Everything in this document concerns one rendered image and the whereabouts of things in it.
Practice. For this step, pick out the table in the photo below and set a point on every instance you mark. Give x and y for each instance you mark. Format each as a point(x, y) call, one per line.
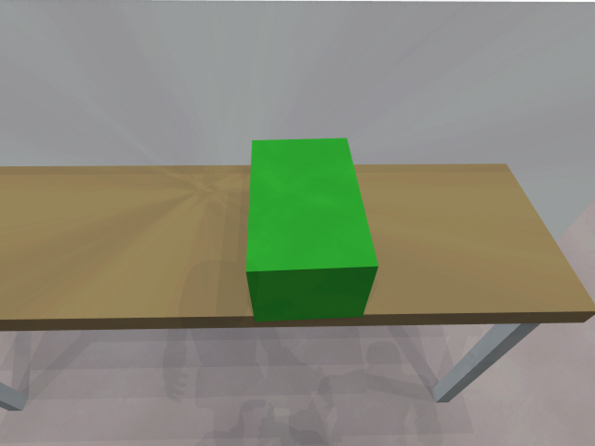
point(122, 247)

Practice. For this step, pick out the carton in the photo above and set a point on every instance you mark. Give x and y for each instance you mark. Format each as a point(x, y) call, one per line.
point(309, 253)

